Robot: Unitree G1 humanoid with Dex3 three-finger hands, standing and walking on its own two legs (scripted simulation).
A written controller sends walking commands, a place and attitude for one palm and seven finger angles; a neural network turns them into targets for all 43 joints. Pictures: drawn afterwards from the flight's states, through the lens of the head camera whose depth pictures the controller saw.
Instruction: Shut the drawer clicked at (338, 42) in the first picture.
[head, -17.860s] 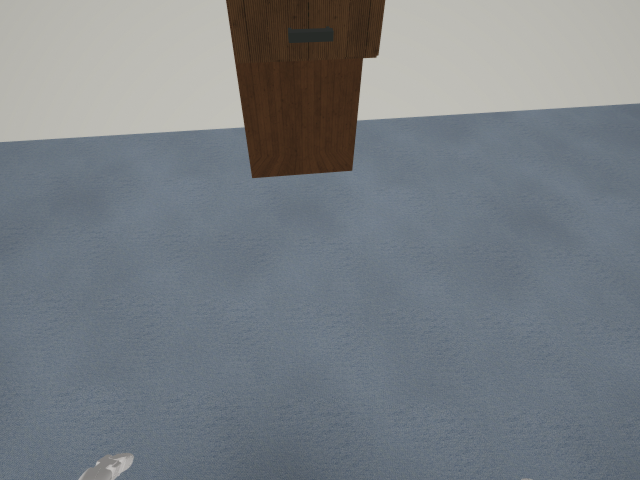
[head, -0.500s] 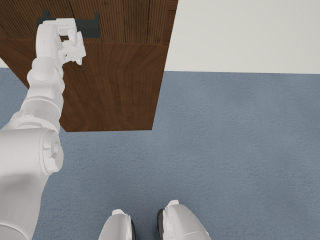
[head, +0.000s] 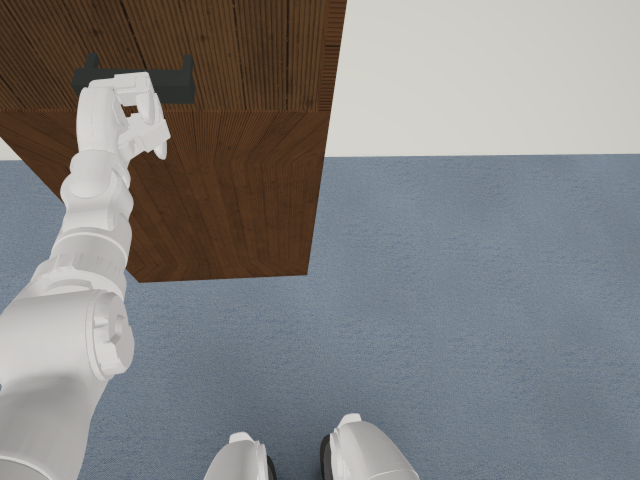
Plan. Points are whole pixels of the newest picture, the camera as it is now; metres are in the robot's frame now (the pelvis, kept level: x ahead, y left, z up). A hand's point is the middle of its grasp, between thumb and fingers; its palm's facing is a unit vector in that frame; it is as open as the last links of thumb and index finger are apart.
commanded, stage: pull the fist back off the drawer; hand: left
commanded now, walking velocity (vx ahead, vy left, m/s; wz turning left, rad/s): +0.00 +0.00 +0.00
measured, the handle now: (138, 73) +0.61 +0.16 +0.09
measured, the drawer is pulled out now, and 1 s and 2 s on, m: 0.00 0.00 0.00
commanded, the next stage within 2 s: draw the hand back to the body in 0.12 s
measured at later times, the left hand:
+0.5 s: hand (123, 163) +0.45 +0.16 +0.11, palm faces -0.02 -1.00 -0.04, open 3.3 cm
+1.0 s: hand (15, 286) +0.31 +0.20 +0.16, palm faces +0.22 -0.94 -0.25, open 3.3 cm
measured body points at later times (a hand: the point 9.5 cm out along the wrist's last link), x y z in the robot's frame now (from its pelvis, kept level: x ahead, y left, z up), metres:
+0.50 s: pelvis +0.04 -0.01 +0.03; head +0.11 -0.02 +0.48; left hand +0.45 +0.21 +0.12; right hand +0.11 -0.27 -0.09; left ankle +0.01 +0.08 -0.67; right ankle +0.03 -0.10 -0.67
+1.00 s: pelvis +0.02 -0.01 +0.06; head +0.03 -0.03 +0.51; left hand +0.29 +0.25 +0.18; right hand +0.21 -0.22 -0.03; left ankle +0.01 +0.08 -0.67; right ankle +0.03 -0.10 -0.67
